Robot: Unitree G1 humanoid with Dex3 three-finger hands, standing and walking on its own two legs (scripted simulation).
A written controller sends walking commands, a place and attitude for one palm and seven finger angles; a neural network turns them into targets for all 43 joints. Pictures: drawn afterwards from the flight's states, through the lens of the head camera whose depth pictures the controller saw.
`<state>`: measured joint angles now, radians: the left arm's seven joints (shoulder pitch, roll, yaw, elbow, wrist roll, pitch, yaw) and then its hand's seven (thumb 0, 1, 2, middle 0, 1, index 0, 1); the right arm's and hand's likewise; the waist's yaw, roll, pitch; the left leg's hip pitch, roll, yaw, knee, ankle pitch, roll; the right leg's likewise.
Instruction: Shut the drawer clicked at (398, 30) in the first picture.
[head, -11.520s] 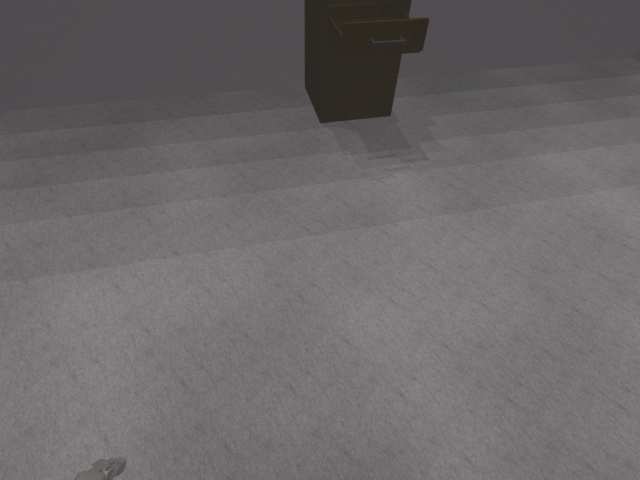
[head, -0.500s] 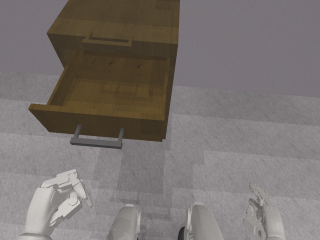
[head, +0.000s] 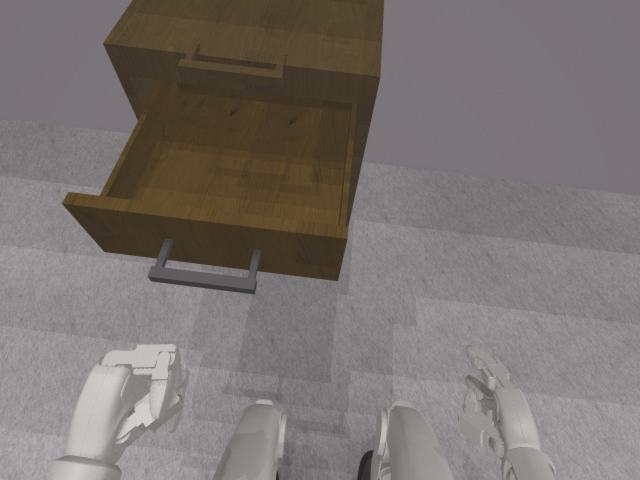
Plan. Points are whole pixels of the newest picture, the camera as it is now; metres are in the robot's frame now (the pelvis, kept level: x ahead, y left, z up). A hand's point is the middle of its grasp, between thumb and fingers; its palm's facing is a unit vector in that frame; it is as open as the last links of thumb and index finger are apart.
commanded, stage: raise the hand and make a fist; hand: left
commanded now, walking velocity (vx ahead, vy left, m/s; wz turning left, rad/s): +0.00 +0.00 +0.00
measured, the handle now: (207, 266) +0.39 +0.20 -0.06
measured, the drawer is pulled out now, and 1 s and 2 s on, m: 0.26 0.26 0.26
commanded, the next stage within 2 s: bring the fist close to the handle in 0.32 s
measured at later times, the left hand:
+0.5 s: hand (184, 395) +0.21 +0.16 +0.04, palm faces -0.05 -1.00 -0.07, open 3.3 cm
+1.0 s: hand (194, 366) +0.25 +0.17 -0.02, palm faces -0.08 -1.00 -0.05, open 3.3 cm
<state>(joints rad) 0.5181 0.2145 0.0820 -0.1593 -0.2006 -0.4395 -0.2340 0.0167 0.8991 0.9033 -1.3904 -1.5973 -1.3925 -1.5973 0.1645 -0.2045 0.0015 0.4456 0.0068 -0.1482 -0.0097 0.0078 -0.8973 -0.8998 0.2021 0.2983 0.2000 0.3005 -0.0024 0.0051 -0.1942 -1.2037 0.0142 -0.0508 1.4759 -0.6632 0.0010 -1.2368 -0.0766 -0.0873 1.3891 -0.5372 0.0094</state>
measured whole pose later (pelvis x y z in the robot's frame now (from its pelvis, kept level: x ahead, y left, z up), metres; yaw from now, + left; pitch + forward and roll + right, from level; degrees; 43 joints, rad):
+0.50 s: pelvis +0.00 -0.02 +0.00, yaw +0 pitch +23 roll -2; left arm 0.52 0.22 0.12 -0.11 -0.23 -0.47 -0.25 0.02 0.90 0.90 -1.39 -1.60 -1.40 -1.60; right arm 0.17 -0.22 -0.02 0.46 0.02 -0.13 -0.03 0.01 -0.90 -0.90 0.20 0.30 0.20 0.30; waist -0.02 0.01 -0.21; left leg -1.20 0.03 -0.06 1.47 -0.67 -0.02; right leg -1.25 -0.06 -0.09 1.40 -0.55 -0.01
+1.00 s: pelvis -0.01 -0.01 -0.04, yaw +0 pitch +27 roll -3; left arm 0.28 0.25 0.16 0.05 -0.24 -0.49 -0.27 0.02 0.90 0.90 -1.39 -1.60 -1.40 -1.60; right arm 0.15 -0.24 0.00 0.50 0.00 -0.15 -0.01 0.01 -0.90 -0.90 0.20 0.30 0.20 0.30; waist -0.03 0.00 -0.21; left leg -1.39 0.02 -0.06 1.61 -0.70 -0.01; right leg -1.43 -0.07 -0.08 1.53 -0.57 -0.01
